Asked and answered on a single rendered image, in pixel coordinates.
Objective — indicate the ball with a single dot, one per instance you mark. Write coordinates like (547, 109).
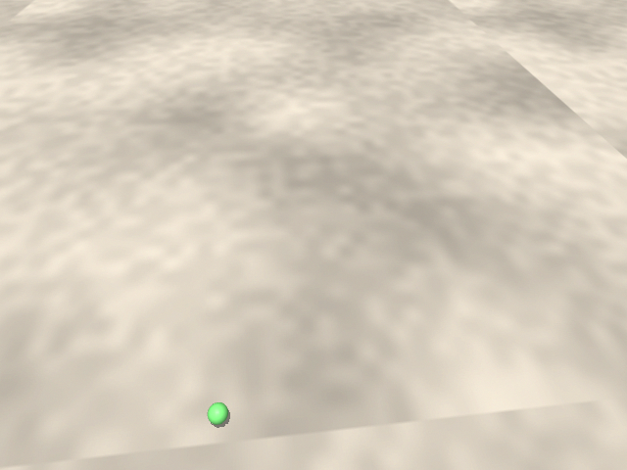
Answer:
(217, 413)

